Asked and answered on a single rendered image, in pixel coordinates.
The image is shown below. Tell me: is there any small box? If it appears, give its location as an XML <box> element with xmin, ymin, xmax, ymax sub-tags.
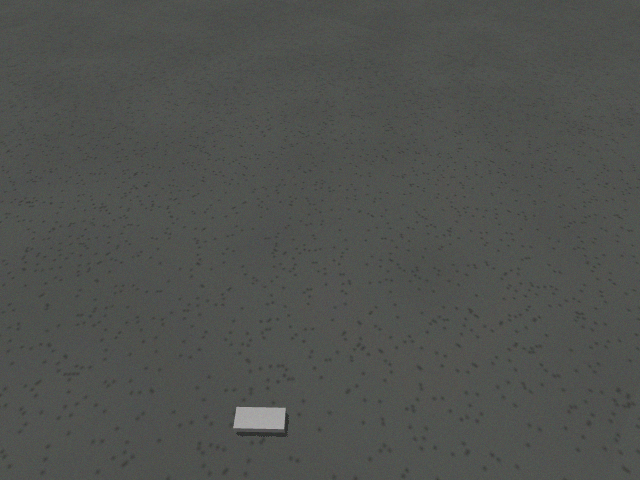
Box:
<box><xmin>233</xmin><ymin>407</ymin><xmax>286</xmax><ymax>433</ymax></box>

